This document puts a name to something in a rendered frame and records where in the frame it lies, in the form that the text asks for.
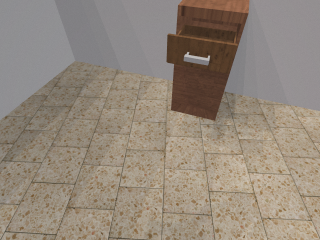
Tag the drawer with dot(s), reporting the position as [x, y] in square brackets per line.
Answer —
[199, 41]

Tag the cabinet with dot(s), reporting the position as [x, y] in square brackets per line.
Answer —
[198, 92]

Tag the handle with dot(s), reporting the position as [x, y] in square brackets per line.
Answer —
[196, 59]

